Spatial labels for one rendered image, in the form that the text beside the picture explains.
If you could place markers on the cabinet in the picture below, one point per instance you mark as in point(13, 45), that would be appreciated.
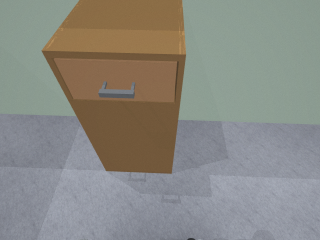
point(128, 136)

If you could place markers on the drawer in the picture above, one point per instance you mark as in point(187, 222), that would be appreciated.
point(154, 80)

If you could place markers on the handle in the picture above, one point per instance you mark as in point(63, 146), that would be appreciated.
point(117, 93)

